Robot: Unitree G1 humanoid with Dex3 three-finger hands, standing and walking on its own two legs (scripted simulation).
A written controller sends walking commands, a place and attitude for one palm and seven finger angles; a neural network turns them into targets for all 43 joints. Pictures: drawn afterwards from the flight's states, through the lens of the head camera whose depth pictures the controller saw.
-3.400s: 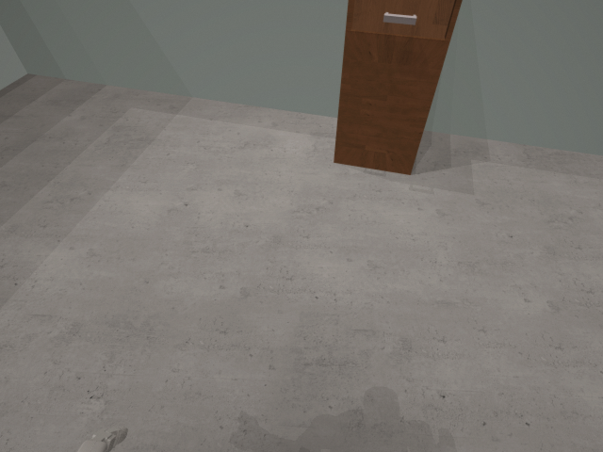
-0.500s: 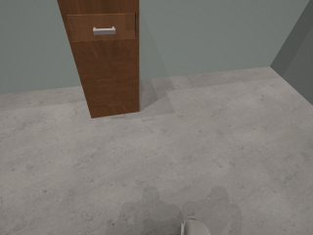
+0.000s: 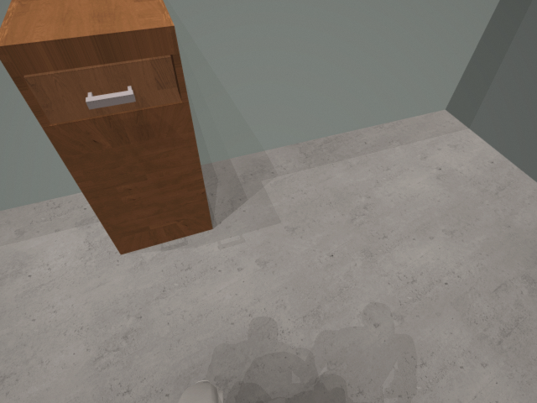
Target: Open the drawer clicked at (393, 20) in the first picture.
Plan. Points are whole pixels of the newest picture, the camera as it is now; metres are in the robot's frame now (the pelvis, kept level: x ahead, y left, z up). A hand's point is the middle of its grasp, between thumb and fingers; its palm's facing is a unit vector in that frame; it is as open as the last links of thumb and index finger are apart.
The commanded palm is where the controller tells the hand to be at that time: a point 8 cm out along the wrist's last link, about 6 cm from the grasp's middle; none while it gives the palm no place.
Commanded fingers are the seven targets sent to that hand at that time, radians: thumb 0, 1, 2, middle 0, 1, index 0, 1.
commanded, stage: walk to a spot facing it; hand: left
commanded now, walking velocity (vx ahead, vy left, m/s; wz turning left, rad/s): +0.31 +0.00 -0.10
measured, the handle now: (110, 95) +0.85 +0.47 -0.02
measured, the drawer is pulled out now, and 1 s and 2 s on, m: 0.00 0.00 0.00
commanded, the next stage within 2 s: turn to face it in 0.10 s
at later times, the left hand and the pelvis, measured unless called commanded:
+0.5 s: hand (159, 340) +0.26 +0.22 -0.16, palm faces +0.07 -0.98 -0.21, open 7.3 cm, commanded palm none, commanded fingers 0.00 0.90 0.90 -0.20 -0.30 -0.20 -0.30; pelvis +0.17 +0.03 +0.00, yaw +2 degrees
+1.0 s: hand out of the picture +0.14 +0.22 -0.18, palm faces +0.36 -0.91 -0.23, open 7.3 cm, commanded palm none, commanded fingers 0.00 0.90 0.90 -0.20 -0.30 -0.20 -0.30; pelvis +0.18 +0.02 -0.01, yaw +17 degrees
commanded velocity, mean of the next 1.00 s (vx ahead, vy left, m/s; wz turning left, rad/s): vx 0.04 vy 0.00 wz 0.30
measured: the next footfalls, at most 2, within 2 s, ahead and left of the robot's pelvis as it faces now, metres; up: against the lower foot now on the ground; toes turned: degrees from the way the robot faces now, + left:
left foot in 0.14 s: +0.21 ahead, +0.15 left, +0.00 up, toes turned +10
right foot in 0.56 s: +0.27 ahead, -0.08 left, +0.00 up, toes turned -3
